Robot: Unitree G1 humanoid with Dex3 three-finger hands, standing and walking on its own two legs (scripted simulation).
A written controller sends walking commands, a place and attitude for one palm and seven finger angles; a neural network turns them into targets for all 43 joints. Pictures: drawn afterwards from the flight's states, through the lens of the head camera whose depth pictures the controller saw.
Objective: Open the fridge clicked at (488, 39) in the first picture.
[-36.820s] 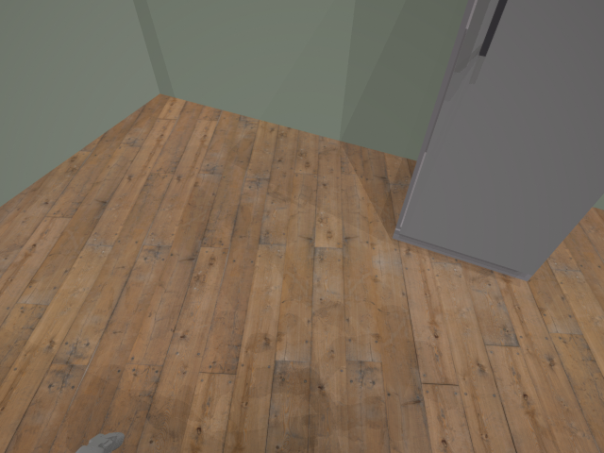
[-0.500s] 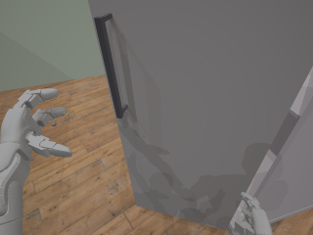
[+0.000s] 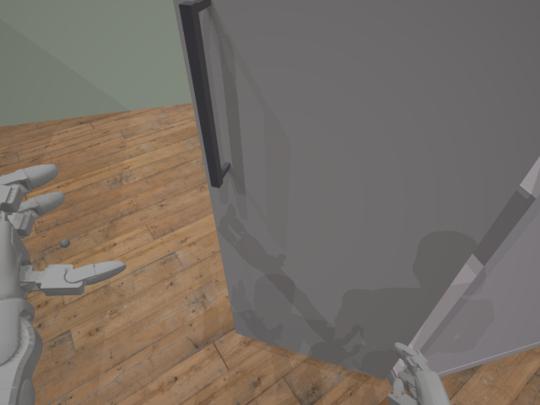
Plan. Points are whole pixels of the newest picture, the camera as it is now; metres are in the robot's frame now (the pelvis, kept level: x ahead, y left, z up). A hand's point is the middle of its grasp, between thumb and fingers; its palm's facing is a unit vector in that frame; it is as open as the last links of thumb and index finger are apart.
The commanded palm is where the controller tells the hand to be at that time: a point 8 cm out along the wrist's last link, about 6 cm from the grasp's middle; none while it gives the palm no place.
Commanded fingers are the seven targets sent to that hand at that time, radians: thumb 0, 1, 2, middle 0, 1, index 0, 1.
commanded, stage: draw the hand back to the body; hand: left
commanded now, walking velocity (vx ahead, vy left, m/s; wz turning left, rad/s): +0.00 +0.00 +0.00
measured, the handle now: (211, 106) +0.47 +0.17 +0.23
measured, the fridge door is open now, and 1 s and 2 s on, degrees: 58 58 58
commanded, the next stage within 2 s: step back with the hand held close in 0.82 s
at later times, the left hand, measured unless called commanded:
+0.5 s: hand (63, 275) +0.19 +0.27 +0.16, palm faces +0.49 -0.79 -0.37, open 8.3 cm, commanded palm +0.15 +0.31 +0.18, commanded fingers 0.00 0.90 0.90 -0.20 -0.30 -0.20 -0.30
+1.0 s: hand (68, 270) +0.20 +0.27 +0.16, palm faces +0.49 -0.79 -0.36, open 7.4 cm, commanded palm +0.15 +0.30 +0.17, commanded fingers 0.00 0.90 0.90 -0.20 -0.30 -0.20 -0.30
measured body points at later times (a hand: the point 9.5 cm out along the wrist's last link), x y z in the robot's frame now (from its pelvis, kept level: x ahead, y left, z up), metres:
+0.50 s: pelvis +0.01 +0.00 +0.00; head -0.02 -0.01 +0.45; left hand +0.16 +0.31 +0.18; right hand +0.20 -0.23 -0.08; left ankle +0.02 +0.12 -0.74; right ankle +0.00 -0.11 -0.74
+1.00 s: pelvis +0.01 +0.00 +0.00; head -0.02 -0.01 +0.45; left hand +0.17 +0.31 +0.18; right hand +0.19 -0.22 -0.09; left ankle +0.02 +0.12 -0.74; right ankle +0.00 -0.11 -0.74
